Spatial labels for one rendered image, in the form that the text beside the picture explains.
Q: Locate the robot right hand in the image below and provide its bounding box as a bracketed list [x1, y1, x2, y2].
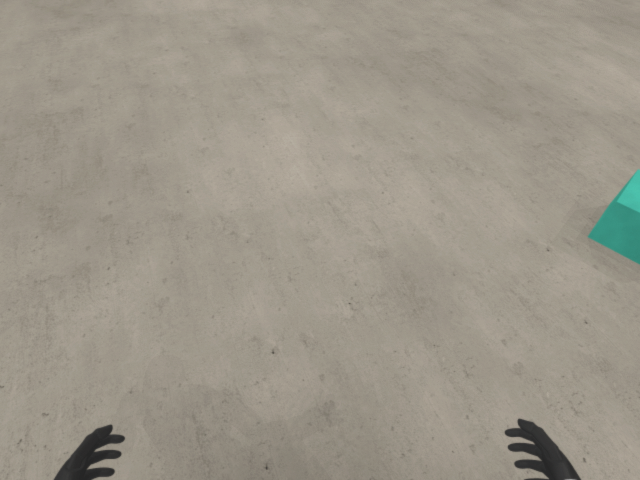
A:
[505, 419, 581, 480]

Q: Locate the carton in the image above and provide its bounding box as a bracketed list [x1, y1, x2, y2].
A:
[588, 169, 640, 264]

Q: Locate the robot left hand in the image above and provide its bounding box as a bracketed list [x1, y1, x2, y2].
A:
[54, 425, 125, 480]

